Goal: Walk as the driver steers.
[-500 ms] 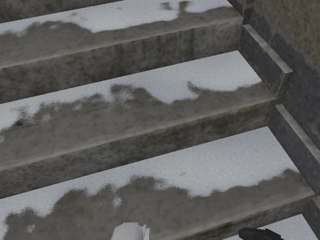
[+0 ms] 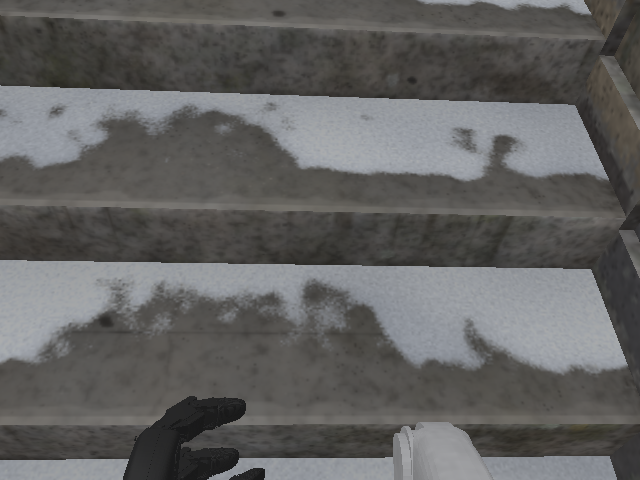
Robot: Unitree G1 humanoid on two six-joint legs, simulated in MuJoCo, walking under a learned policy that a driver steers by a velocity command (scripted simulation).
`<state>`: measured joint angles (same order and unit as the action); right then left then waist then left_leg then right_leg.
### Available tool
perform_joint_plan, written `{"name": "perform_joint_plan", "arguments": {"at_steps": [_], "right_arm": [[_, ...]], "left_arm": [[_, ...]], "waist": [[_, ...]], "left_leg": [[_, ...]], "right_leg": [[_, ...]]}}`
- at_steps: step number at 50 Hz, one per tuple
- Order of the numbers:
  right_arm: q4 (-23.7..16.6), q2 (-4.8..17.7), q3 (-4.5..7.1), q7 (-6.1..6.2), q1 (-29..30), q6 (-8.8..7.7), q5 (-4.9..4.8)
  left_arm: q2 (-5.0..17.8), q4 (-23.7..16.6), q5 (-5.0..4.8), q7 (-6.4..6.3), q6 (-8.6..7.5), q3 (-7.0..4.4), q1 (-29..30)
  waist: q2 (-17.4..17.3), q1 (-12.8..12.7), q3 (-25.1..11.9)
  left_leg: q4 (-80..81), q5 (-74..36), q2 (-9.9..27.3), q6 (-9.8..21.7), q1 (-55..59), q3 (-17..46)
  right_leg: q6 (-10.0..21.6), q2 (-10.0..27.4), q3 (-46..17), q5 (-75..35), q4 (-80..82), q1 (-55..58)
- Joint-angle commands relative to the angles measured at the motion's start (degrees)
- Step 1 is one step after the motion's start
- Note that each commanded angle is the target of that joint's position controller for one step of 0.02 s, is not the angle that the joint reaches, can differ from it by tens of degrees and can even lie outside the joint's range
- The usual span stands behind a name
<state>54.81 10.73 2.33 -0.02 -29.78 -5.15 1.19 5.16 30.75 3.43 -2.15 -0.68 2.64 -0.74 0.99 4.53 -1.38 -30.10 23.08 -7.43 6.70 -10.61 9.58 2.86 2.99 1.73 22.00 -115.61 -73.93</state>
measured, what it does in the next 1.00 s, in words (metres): climbs, turning left: right foot 0.15 m higher, then left foot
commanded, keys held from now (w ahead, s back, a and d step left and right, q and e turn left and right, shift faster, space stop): w+q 0.04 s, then q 0.32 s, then no key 0.64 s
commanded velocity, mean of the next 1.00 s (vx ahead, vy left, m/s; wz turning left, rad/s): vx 0.14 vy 0.00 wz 0.34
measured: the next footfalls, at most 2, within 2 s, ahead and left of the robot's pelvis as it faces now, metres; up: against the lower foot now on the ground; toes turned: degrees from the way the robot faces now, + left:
right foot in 0.14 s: +0.30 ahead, -0.12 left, +0.15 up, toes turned +3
left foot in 0.64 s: +0.31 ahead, +0.08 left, +0.15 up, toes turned +21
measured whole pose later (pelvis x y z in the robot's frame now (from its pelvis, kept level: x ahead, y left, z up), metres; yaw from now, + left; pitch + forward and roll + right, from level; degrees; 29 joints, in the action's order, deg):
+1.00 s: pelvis +0.27 -0.04 +0.16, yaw +18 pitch -1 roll +1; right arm 47.9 6.2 2.2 2.3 -16.4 0.2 1.3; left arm 5.9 52.1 0.3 -3.4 -1.0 -1.3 -20.8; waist -1.7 0.0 -0.4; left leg -25.1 10.7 -0.6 1.3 -14.0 -3.3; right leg 1.3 -0.2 2.1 18.6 -25.2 -6.2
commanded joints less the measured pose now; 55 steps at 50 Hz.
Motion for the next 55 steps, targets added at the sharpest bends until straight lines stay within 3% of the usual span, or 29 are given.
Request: {"name": "perform_joint_plan", "arguments": {"at_steps": [1,3,4,5,7,8,9,10,12,13,16,19,20,22,25,27,30,31,32,33,34,36,38,41,43,45,46,47,55], "right_arm": [[-0.3,7.5,2.16,1.73,-6.6,-0.71,-0.70],[-1.2,6.9,2.32,3.49,-5.2,0.04,-1.70],[-5.4,7.5,2.30,3.72,3.1,0.22,-1.46],[-7.1,10.8,3.45,3.66,5.6,0.30,-1.55],[-9.0,15.7,5.55,1.82,11.2,-2.14,-3.28],[-10.1,11.1,5.31,0.37,11.2,-3.49,-2.01],[-14.4,4.9,4.23,-0.97,5.6,-2.90,-3.68],[-14.1,6.8,4.44,-1.22,4.5,-1.80,0.06],[-15.9,3.1,3.82,-0.53,10.3,1.07,2.73],[-16.3,0.8,2.89,0.02,12.6,2.73,2.96],[-18.6,-2.3,1.20,2.26,14.9,5.85,0.98],[-19.9,0.1,1.27,1.80,13.9,6.02,2.00],[-19.9,1.9,1.85,1.26,15.8,6.47,2.39],[-19.4,2.3,1.72,-0.24,16.6,7.04,0.94],[-18.1,-0.2,1.05,-0.31,17.8,8.20,1.32],[-18.3,-0.8,0.96,-0.08,21.4,8.26,1.47],[-17.6,-1.5,0.92,0.08,20.3,6.04,0.86],[-16.3,-0.9,1.13,0.08,18.4,4.72,0.56],[-16.1,1.1,1.77,0.04,16.7,3.37,1.67],[-17.5,2.8,1.32,0.30,15.2,2.57,2.13],[-17.7,2.0,1.00,1.38,13.6,3.15,1.01],[-16.6,-0.6,0.25,2.25,16.6,3.84,1.51],[-15.2,-0.8,-0.19,3.24,17.1,3.64,1.53],[-13.4,-0.6,-0.25,3.56,14.6,3.78,1.50],[-12.2,0.1,0.21,3.64,13.3,3.96,0.39],[-11.2,-1.2,0.48,2.62,10.5,3.71,-0.72],[-10.6,-3.3,0.29,2.00,9.8,4.10,-1.24],[-9.8,-1.7,0.37,2.16,12.2,4.61,0.08],[-5.6,-1.7,0.00,2.54,10.4,6.05,0.41]], "left_arm": [[0.6,-11.5,-0.01,0.66,-1.44,0.71,17.9],[0.8,-11.2,-0.26,1.61,-0.48,1.21,16.9],[0.7,-8.8,-1.56,1.84,-0.42,1.13,9.2],[3.1,-5.6,-2.51,1.39,-0.20,-0.30,-0.4],[12.0,0.3,-4.32,-0.52,-1.17,-4.12,-18.3],[16.6,2.4,-1.49,-0.79,-2.53,-5.54,-22.4],[21.1,2.9,-0.69,-1.71,-2.09,-6.63,-19.7],[14.8,1.3,-1.91,-1.62,-1.31,-6.44,-11.3],[5.1,4.8,-2.13,-2.73,-1.47,-4.93,-5.9],[3.5,8.8,-1.02,-3.26,-2.04,-4.77,-9.0],[2.6,14.4,-0.87,-0.73,-5.51,-4.91,-12.9],[5.6,13.7,-1.51,0.17,-6.32,-5.45,-8.9],[7.2,13.0,-1.91,-0.37,-6.25,-5.71,-9.1],[11.6,11.1,-1.94,-1.28,-6.16,-6.30,-7.9],[12.4,7.8,-2.58,-1.77,-5.73,-6.80,-7.4],[12.8,6.9,-2.72,-1.83,-4.63,-7.40,-11.4],[11.7,7.3,-2.42,-1.46,-2.03,-7.71,-15.6],[10.7,8.9,-2.46,-1.05,-1.56,-7.77,-19.0],[9.2,9.5,-2.78,-0.92,-1.26,-7.80,-21.2],[6.0,8.4,-3.46,-0.55,-0.60,-6.87,-26.1],[4.3,11.5,-5.33,-0.42,0.47,-5.77,-28.0],[5.9,11.7,-4.78,-0.16,1.24,-6.59,-21.7],[4.8,11.2,-3.56,-0.55,1.78,-6.11,-19.6],[4.7,13.6,-3.93,-0.76,1.57,-5.60,-20.9],[4.0,16.9,-4.25,-0.97,1.18,-5.02,-24.0],[6.6,18.2,-2.52,-0.93,-0.05,-4.92,-23.9],[5.9,18.3,-2.30,-0.78,-0.54,-4.62,-21.1],[2.8,18.4,-2.95,-0.90,-0.99,-4.05,-20.2],[3.8,21.8,-3.46,-2.09,-2.12,-2.91,-23.5]], "waist": [[-6.9,1.8,4.1],[-6.3,1.3,0.3],[-7.1,-4.0,-3.1],[-10.3,-8.8,-11.9],[-10.6,-18.5,-20.2],[-0.1,-16.9,-22.6],[25.0,-10.4,-31.4],[13.2,-6.5,-29.8],[-2.6,-2.4,-7.3],[-4.8,-2.4,-3.4],[0.8,0.6,2.1],[0.5,4.3,1.5],[0.6,3.5,-0.1],[3.5,2.7,-3.5],[7.4,0.6,-5.4],[5.5,-3.0,-4.8],[6.4,-5.3,-2.4],[3.5,-5.4,-1.0],[-0.5,-5.5,-1.1],[-12.5,-7.7,-6.2],[-16.1,-3.5,-12.0],[-6.5,-5.1,-2.7],[-6.0,-6.8,1.3],[-8.7,-6.1,-0.5],[-7.5,-6.7,-1.6],[-2.8,-4.1,-3.2],[5.0,-2.3,0.3],[2.4,-4.1,3.2],[-0.3,-3.5,3.7]], "left_leg": [[15.9,-27.9,12.9,5.5,8.4,16.9],[24.7,-40.4,14.2,6.7,7.4,12.8],[21.0,-62.2,11.8,4.9,1.6,5.2],[13.0,-90.4,11.9,3.7,-0.5,4.1],[-7.8,-103.3,12.2,-0.3,4.9,6.3],[-27.9,-51.1,4.9,-3.3,-2.6,5.8],[-59.0,-0.9,-7.7,-7.5,-16.5,4.2],[-67.7,-4.4,-2.4,-6.3,-19.7,4.6],[-72.7,-10.6,2.6,-5.0,-29.6,-2.7],[-74.0,-10.2,3.8,-3.6,-33.5,-1.4],[-78.7,-5.1,3.0,-0.5,-42.9,0.5],[-62.1,-14.2,3.9,-3.8,-37.9,-3.0],[-55.9,-16.6,2.7,-5.1,-34.7,-4.3],[-39.7,-16.9,4.2,-7.2,-25.5,-9.6],[-27.9,-16.6,7.5,-6.5,-15.9,-12.1],[-20.2,-14.0,8.1,-5.3,-13.7,-14.0],[-3.0,-9.7,6.8,-5.0,-10.8,-16.5],[6.0,-14.1,6.2,-4.7,-7.6,-15.4],[9.0,-21.1,10.2,-4.9,-3.3,-8.8],[5.6,-54.6,24.7,-1.0,5.7,7.5],[10.9,-45.3,28.7,8.9,1.6,12.8],[15.5,-33.6,25.4,9.9,-8.4,8.2],[13.7,-37.4,21.2,6.4,-11.0,-0.1],[9.9,-41.1,17.4,3.5,-1.1,-4.1],[7.7,-38.8,16.7,1.6,2.8,-3.8],[6.6,-21.2,14.3,-2.8,-1.3,-3.8],[10.6,-12.9,12.8,-3.8,0.1,-5.5],[8.9,-13.4,12.1,-4.0,-0.1,-6.6],[9.5,-17.4,12.3,-5.1,1.2,-7.5]], "right_leg": [[0.5,-0.6,2.1,5.1,7.8,-9.1],[0.8,-0.3,4.8,2.6,27.4,8.7],[2.3,-2.3,6.1,3.3,40.4,27.4],[2.9,-6.7,5.9,1.5,45.2,47.7],[3.1,-6.4,0.3,-10.0,63.0,64.8],[6.0,5.0,-15.1,-19.3,75.0,76.2],[16.2,23.7,-46.1,-53.8,87.5,81.7],[16.1,21.4,-48.1,-39.3,87.9,73.2],[13.1,17.0,-31.7,-12.7,85.4,56.1],[12.6,14.6,-25.1,-9.4,85.0,52.2],[8.1,13.1,-14.3,-9.4,91.0,49.2],[6.1,10.4,-1.6,-24.3,92.8,45.9],[6.2,9.4,1.1,-30.0,92.7,46.2],[6.1,8.0,6.6,-38.2,95.7,50.5],[6.6,10.2,6.7,-38.5,96.3,54.6],[7.5,13.6,3.2,-32.2,96.5,59.3],[7.2,12.4,3.1,-29.1,90.6,65.0],[6.0,9.9,4.8,-29.1,85.3,65.0],[4.1,7.6,5.7,-20.9,76.8,61.7],[0.1,4.1,6.4,5.4,68.3,51.9],[-1.6,1.0,2.8,9.1,63.5,57.1],[-3.7,-0.3,-0.1,7.2,54.6,57.5],[-4.6,0.4,-1.8,5.7,58.7,59.0],[-3.2,-1.5,-0.4,7.0,77.9,59.3],[-2.4,-2.2,0.6,-5.4,95.7,64.6],[-1.4,3.1,-4.6,-23.8,96.9,70.8],[0.1,3.5,-4.2,-19.4,94.0,63.7],[0.2,3.3,-4.9,-15.0,95.8,61.5],[0.5,3.4,-6.5,-19.9,98.2,63.0]]}}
